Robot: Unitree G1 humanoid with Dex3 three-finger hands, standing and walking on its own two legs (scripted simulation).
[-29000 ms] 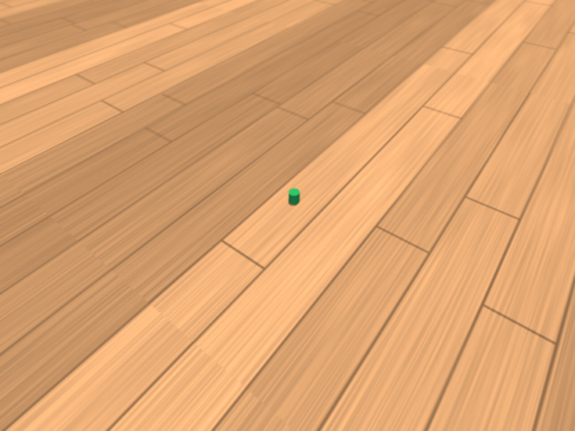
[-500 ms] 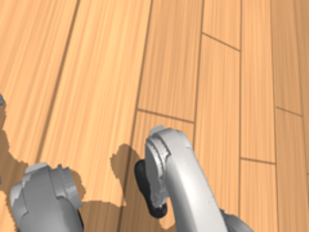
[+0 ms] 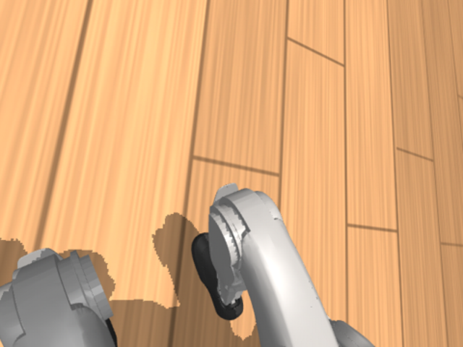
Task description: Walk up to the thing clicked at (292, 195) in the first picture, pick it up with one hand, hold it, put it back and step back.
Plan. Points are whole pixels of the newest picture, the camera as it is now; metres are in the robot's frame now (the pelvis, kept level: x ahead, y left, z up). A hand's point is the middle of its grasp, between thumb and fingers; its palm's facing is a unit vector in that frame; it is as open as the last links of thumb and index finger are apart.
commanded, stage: rest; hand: left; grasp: from above
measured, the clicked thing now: out of the picture +0.46 +0.31 -0.27
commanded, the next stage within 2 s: open in 0.04 s
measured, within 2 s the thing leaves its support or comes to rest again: neither
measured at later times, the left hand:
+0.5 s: hand out of the picture +0.45 +0.30 -0.26, palm faces -0.44 -0.16 -0.88, open 10.4 cm
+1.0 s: hand out of the picture +0.45 +0.30 -0.26, palm faces -0.45 -0.16 -0.88, open 13.3 cm
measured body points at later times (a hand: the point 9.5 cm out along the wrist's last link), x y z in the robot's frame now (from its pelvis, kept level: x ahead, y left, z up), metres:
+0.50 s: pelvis +0.00 +0.00 +0.00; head +0.27 +0.14 +0.33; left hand +0.47 +0.30 -0.21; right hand +0.05 -0.24 -0.04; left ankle +0.06 +0.12 -0.27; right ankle +0.12 -0.13 -0.27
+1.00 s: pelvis +0.00 +0.00 +0.01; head +0.28 +0.13 +0.33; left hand +0.47 +0.30 -0.21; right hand +0.04 -0.25 -0.04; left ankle +0.06 +0.12 -0.27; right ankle +0.12 -0.13 -0.27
